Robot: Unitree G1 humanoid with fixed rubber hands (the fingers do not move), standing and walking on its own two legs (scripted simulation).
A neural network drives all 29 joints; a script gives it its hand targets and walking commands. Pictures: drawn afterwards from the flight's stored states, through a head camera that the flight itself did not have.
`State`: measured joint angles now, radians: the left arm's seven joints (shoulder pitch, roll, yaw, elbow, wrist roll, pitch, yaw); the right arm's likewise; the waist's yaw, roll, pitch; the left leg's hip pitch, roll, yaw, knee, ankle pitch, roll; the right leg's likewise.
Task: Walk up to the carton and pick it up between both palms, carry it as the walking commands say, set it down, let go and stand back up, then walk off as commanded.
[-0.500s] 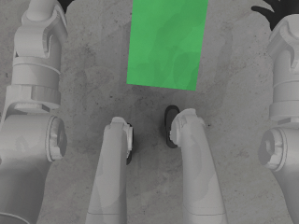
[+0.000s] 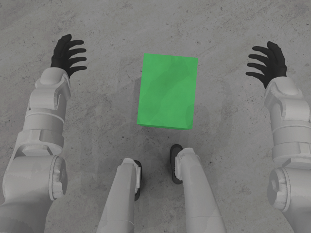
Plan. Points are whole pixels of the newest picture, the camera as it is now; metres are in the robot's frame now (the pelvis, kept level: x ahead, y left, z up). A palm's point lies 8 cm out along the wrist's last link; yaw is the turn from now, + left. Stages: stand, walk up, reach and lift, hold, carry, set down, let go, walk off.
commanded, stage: let go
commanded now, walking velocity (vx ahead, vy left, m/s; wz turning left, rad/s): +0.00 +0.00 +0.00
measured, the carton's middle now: (166, 96) +0.49 -0.07 -0.53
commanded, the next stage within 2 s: stand in 1.14 s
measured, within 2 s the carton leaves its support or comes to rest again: neither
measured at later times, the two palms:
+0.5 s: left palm (28, 139) +0.33 +0.22 +0.01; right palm (300, 156) +0.26 -0.26 +0.01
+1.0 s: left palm (16, 186) +0.25 +0.23 +0.04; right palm out of the picture +0.20 -0.26 +0.03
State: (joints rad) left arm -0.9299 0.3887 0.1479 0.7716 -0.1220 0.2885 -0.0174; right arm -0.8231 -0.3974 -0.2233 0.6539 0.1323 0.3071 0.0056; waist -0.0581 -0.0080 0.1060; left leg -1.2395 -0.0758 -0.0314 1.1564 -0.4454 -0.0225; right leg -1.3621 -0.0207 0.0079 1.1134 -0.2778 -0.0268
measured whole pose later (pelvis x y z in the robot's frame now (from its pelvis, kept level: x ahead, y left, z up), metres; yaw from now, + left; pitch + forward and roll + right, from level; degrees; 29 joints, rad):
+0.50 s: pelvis +0.06 +0.00 +0.08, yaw -2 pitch +12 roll +2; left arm -0.11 0.25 0.09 0.63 -0.06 0.09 -0.02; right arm 0.01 -0.27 -0.06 0.48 0.05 0.12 0.10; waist -0.06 -0.03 -0.02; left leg -0.55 -0.07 -0.03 0.73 -0.38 -0.01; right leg -0.70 -0.02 0.02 0.76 -0.27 -0.02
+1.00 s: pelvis +0.07 +0.00 +0.10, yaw -3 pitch -4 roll +2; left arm 0.17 0.25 0.05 0.57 -0.03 0.12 -0.10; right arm 0.23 -0.27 -0.03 0.39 0.05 0.17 0.08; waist -0.06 0.01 0.08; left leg -0.11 -0.04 -0.03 0.51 -0.33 -0.01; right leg -0.29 0.00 0.02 0.60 -0.25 -0.02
